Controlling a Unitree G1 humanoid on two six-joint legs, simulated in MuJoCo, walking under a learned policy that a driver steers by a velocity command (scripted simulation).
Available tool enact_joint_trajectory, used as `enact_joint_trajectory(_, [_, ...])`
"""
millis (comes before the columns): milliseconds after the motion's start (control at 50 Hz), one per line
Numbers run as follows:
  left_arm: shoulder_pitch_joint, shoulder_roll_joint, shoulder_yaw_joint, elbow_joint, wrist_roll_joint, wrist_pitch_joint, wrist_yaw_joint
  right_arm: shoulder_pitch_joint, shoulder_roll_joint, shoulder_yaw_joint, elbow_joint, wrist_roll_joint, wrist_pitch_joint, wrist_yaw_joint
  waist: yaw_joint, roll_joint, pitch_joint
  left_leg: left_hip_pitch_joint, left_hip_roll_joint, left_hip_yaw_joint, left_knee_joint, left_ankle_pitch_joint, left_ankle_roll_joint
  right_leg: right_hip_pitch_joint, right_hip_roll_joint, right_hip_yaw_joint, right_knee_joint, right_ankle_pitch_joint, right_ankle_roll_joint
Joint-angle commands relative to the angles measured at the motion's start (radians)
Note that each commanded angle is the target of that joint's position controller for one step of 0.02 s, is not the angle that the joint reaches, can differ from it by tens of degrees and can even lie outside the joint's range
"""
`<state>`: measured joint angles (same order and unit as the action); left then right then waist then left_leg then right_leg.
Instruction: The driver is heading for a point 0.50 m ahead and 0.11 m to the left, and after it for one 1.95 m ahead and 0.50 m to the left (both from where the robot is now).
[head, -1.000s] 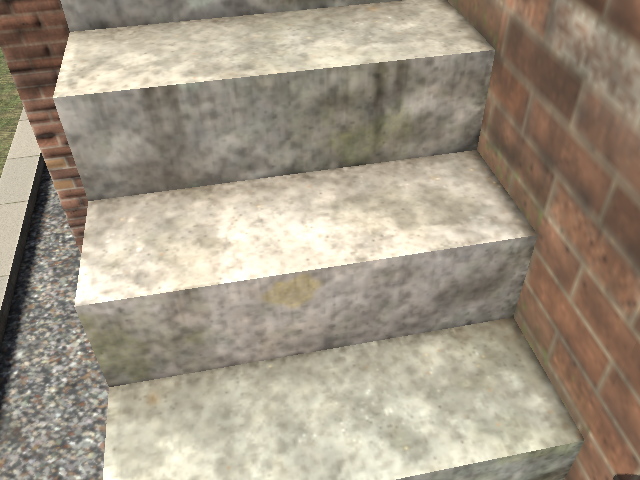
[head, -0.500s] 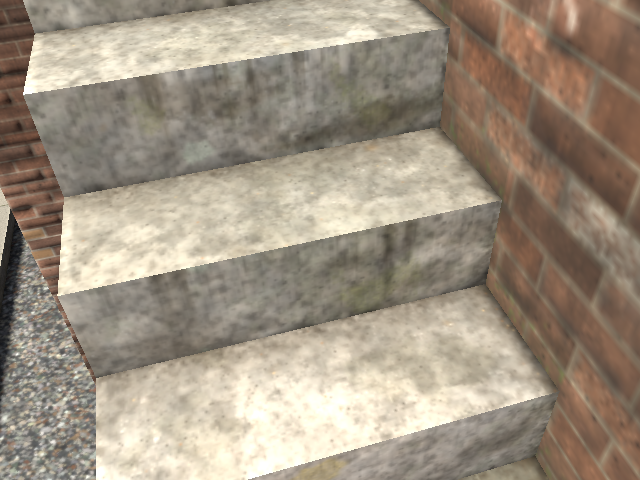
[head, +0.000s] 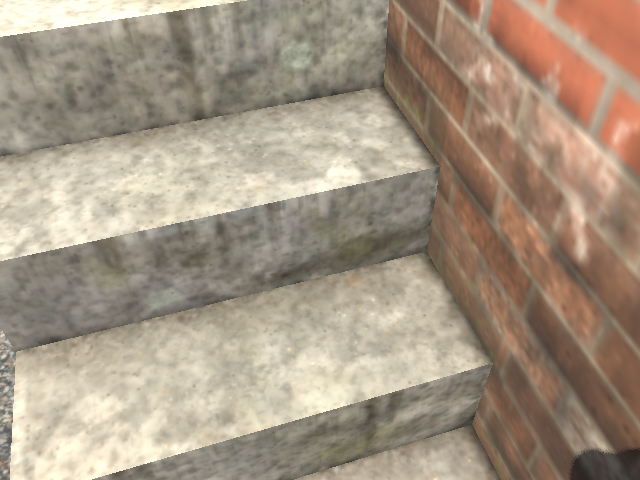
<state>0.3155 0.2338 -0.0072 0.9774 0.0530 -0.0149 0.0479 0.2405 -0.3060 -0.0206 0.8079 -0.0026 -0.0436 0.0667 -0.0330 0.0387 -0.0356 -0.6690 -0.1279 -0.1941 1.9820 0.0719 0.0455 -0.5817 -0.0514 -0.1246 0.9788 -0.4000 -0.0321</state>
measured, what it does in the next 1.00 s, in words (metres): climbs: left foot 0.20 m higher, then right foot 0.19 m higher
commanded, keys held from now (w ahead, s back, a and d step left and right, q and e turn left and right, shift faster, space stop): w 1.00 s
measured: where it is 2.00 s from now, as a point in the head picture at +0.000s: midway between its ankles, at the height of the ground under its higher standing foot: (198, 187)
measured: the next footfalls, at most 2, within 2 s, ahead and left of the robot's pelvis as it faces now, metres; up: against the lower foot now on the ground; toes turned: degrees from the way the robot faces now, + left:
left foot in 0.32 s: +0.25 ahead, +0.27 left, +0.20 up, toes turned +5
right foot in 0.90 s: +0.58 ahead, +0.03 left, +0.39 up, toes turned -7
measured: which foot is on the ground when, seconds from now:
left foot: up 0.00-0.30, down 0.32-0.90, up 0.92-1.00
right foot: down 0.00-0.40, up 0.42-0.88, down 0.90-1.00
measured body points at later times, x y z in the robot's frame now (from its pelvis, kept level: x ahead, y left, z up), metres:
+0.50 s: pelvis +0.18 +0.14 +0.15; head +0.15 +0.16 +0.60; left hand +0.26 +0.41 +0.02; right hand +0.32 -0.09 +0.06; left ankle +0.21 +0.27 -0.48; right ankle +0.09 -0.04 -0.42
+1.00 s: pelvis +0.44 +0.12 +0.34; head +0.45 +0.13 +0.79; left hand +0.58 +0.35 +0.22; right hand +0.44 -0.14 +0.19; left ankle +0.27 +0.29 -0.25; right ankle +0.54 +0.03 -0.29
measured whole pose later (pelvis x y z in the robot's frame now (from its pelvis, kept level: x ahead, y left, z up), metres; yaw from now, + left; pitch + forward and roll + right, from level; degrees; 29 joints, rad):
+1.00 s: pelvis +0.44 +0.12 +0.34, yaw +0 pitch +0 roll -2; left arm 0.14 0.18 -0.03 0.82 0.05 0.00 0.04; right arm 0.36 -0.26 -0.02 1.01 0.03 -0.03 0.06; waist 0.01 0.04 0.00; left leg -0.30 -0.04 -0.23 1.36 -0.04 0.02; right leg -0.77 -0.03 -0.18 1.24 -0.47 -0.09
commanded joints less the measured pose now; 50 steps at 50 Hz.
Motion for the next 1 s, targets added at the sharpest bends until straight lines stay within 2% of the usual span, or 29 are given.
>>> enact_joint_trajectory(20, [-0.059,-0.084,-0.037,-0.057,0.010,-0.041,-0.018,0.020,0.170,0.082,-0.121,0.015,-0.026,-0.009,-0.054,-0.006,0.023,-0.323,0.015,-0.065,0.231,-0.029,0.041,0.156,-0.199,0.274,-0.425,0.353,-0.162])
enact_joint_trajectory(60, [-0.039,-0.068,-0.043,-0.067,0.020,-0.037,-0.016,0.027,0.163,0.091,-0.130,0.045,0.002,-0.029,-0.064,-0.063,0.016,-0.348,0.023,-0.031,0.353,-0.129,0.029,0.131,-0.235,0.212,-0.524,0.451,-0.170])
enact_joint_trajectory(160, [0.035,-0.011,-0.021,-0.068,-0.004,-0.021,-0.001,-0.132,0.125,0.093,-0.260,0.043,0.046,-0.054,-0.049,-0.138,0.074,-0.569,0.120,-0.051,0.348,-0.207,-0.041,0.226,-0.251,0.136,-0.656,0.253,-0.115])
enact_joint_trajectory(220, [0.079,0.075,0.018,-0.088,-0.011,0.002,0.015,-0.282,0.161,0.120,-0.363,0.032,0.036,-0.064,-0.001,-0.226,0.055,-0.602,0.203,0.024,0.149,-0.300,-0.081,0.337,-0.267,0.127,-0.765,0.244,-0.132])
enact_joint_trajectory(260, [0.047,0.123,0.056,-0.114,-0.028,0.034,0.036,-0.307,0.184,0.138,-0.399,0.022,0.023,-0.035,-0.022,-0.237,0.029,-0.449,0.297,0.087,-0.247,-0.312,-0.079,0.362,-0.249,0.079,-0.850,0.204,-0.103])
enact_joint_trajectory(280, [0.092,0.170,0.084,-0.110,-0.078,0.070,0.045,-0.430,0.246,0.183,-0.427,0.020,0.019,-0.015,0.036,-0.249,0.020,-0.166,0.266,0.219,-0.629,-0.785,-0.041,0.258,-0.251,0.023,-0.997,0.272,-0.129])
enact_joint_trajectory(300, [0.197,0.197,0.096,-0.097,-0.077,0.082,0.045,-0.472,0.247,0.177,-0.434,0.029,0.030,-0.015,0.086,-0.200,0.024,-0.027,0.206,0.291,-0.671,-0.902,-0.029,0.277,-0.280,0.052,-1.026,0.332,-0.156])
enact_joint_trajectory(320, [0.245,0.187,0.092,-0.055,-0.049,0.075,0.020,-0.401,0.217,0.149,-0.396,0.004,0.031,-0.008,0.083,-0.179,0.036,0.015,0.141,0.424,-0.629,-0.825,-0.011,0.365,-0.320,0.037,-1.026,0.555,-0.191])
enact_joint_trajectory(340, [0.235,0.180,0.078,-0.038,-0.037,0.052,0.003,-0.217,0.149,0.111,-0.360,-0.042,0.025,-0.003,-0.003,-0.294,-0.020,0.059,0.104,0.311,-0.656,-0.841,0.051,0.480,-0.302,-0.012,-0.895,1.083,-0.180])
enact_joint_trajectory(380, [0.107,0.173,0.069,-0.109,-0.077,0.027,-0.008,-0.019,0.044,0.060,-0.342,-0.032,0.000,-0.007,-0.137,-0.192,-0.171,0.137,0.205,-0.120,-0.955,-0.906,0.200,0.428,-0.214,-0.027,-0.475,1.403,-0.166])
enact_joint_trajectory(400, [-0.002,0.171,0.072,-0.158,-0.092,0.016,-0.021,0.138,-0.046,0.031,-0.279,-0.051,0.011,-0.023,-0.200,0.065,-0.238,0.284,0.292,-0.407,-1.253,-1.085,0.254,0.248,-0.139,0.010,-0.246,1.055,-0.160])
enact_joint_trajectory(420, [-0.171,0.110,0.067,-0.215,-0.071,0.010,-0.031,0.265,-0.176,-0.013,-0.214,-0.065,0.027,-0.047,-0.243,0.380,-0.250,0.443,0.366,-0.734,-1.651,-1.258,0.289,-0.052,-0.008,0.094,0.093,0.327,-0.154])
enact_joint_trajectory(440, [-0.257,0.058,0.066,-0.261,-0.065,-0.004,-0.047,0.225,-0.197,-0.020,-0.172,-0.039,0.016,-0.059,-0.194,0.354,-0.207,0.410,0.412,-0.879,-1.720,-1.302,0.227,-0.202,0.077,0.302,0.523,0.200,-0.156])
enact_joint_trajectory(480, [-0.264,-0.092,0.020,-0.320,-0.047,-0.040,-0.093,0.099,-0.084,0.003,-0.077,0.004,0.020,-0.073,-0.037,0.231,-0.019,0.267,0.423,-0.597,-1.593,-1.034,0.127,-0.382,0.088,0.334,0.916,0.181,-0.147])
enact_joint_trajectory(520, [-0.191,-0.105,-0.001,-0.336,-0.047,-0.050,-0.111,0.014,0.121,0.060,0.005,-0.011,0.020,-0.052,0.040,0.176,0.075,0.181,0.375,-0.343,-1.522,-0.932,0.076,-0.467,0.084,0.295,1.054,0.211,-0.124])
enact_joint_trajectory(540, [-0.141,-0.090,-0.001,-0.315,-0.057,-0.051,-0.118,-0.005,0.163,0.072,0.027,-0.025,0.012,-0.046,0.059,0.168,0.090,0.158,0.363,-0.264,-1.519,-0.841,0.082,-0.463,0.099,0.284,1.116,0.241,-0.111])
enact_joint_trajectory(640, [-0.156,-0.032,-0.008,-0.275,-0.039,-0.017,-0.049,0.009,0.070,0.057,0.040,-0.061,-0.006,-0.064,0.044,0.021,0.157,0.200,0.368,0.076,-1.641,-0.532,0.118,-0.526,0.114,0.202,0.971,0.379,0.011])
enact_joint_trajectory(660, [-0.148,-0.054,-0.010,-0.255,-0.049,-0.004,-0.034,0.052,0.058,0.054,0.062,-0.081,-0.010,-0.060,0.015,0.029,0.130,0.253,0.389,0.079,-1.662,-0.467,0.144,-0.537,0.133,0.151,1.108,0.348,0.022])
enact_joint_trajectory(700, [-0.212,-0.063,-0.017,-0.276,-0.072,0.002,-0.021,0.143,0.008,0.043,0.091,-0.075,-0.015,-0.059,-0.039,0.062,0.158,0.410,0.429,0.075,-1.716,-0.390,0.174,-0.692,0.120,0.155,1.193,0.204,0.033])
enact_joint_trajectory(780, [-0.411,-0.094,-0.050,-0.378,-0.088,-0.017,-0.040,0.244,-0.014,0.030,0.122,-0.037,0.001,-0.081,-0.105,0.040,0.211,0.735,0.447,0.127,-1.782,-0.350,0.130,-1.005,0.032,0.129,1.073,0.015,0.031])
enact_joint_trajectory(820, [-0.524,-0.094,-0.083,-0.456,-0.052,-0.013,-0.066,0.227,0.001,0.029,0.151,-0.011,0.006,-0.107,-0.075,0.047,0.173,0.506,0.405,0.199,-1.957,-0.279,0.134,-0.680,-0.067,-0.017,0.718,0.205,0.025])
enact_joint_trajectory(840, [-0.523,-0.116,-0.111,-0.466,-0.061,-0.014,-0.074,0.125,-0.057,0.008,0.142,0.052,0.000,-0.109,0.005,0.095,0.156,0.198,0.354,0.284,-2.124,-0.062,0.153,-0.168,-0.067,-0.119,0.362,0.114,-0.027])
enact_joint_trajectory(860, [-0.440,-0.073,-0.089,-0.431,-0.057,0.006,-0.080,0.251,-0.070,0.000,0.190,0.067,-0.013,-0.117,0.023,0.155,0.002,0.186,0.340,0.302,-1.971,0.488,0.196,0.199,0.068,-0.212,0.408,0.006,-0.046])
enact_joint_trajectory(880, [-0.202,0.011,-0.036,-0.368,-0.056,-0.006,-0.070,0.288,-0.161,0.001,0.213,0.027,-0.021,-0.093,0.155,0.207,-0.168,0.385,0.359,0.302,-1.748,1.077,0.178,0.374,0.135,-0.169,0.305,-0.046,-0.077])
enact_joint_trajectory(900, [0.015,0.087,0.006,-0.289,-0.008,0.008,-0.059,0.253,-0.254,-0.021,0.204,0.035,-0.028,-0.077,0.278,0.214,-0.315,0.560,0.378,0.244,-1.508,1.295,0.136,0.450,0.114,0.029,0.124,-0.016,-0.096])
enact_joint_trajectory(920, [0.203,0.263,0.067,-0.205,0.037,0.030,-0.043,0.282,-0.191,-0.031,0.159,0.040,-0.030,-0.060,0.245,-0.167,-0.425,0.375,0.233,0.154,-1.128,0.883,0.045,0.665,-0.108,0.581,-0.199,0.116,-0.227])
enact_joint_trajectory(940, [0.383,0.268,0.075,-0.099,0.055,0.058,-0.005,0.200,-0.120,-0.029,0.160,0.039,-0.042,-0.020,0.251,-0.371,-0.557,0.193,0.002,-0.087,-0.686,-0.073,0.011,0.790,-0.300,1.193,-0.674,-0.153,-0.319])
enact_joint_trajectory(960, [0.259,0.210,0.053,-0.104,0.041,0.040,0.008,0.074,-0.101,-0.038,0.112,0.044,-0.041,0.015,0.207,-0.266,-0.461,0.131,0.001,-0.215,-0.263,-0.121,-0.031,0.604,-0.312,1.255,-0.752,-0.424,-0.294])
enact_joint_trajectory(1000, [0.007,0.069,0.019,-0.054,-0.027,0.007,0.017,-0.062,0.061,0.000,-0.022,0.006,-0.009,0.031,0.040,-0.074,-0.076,-0.029,0.006,-0.138,-0.061,-0.013,-0.026,0.227,-0.231,0.880,-0.626,-0.362,-0.191])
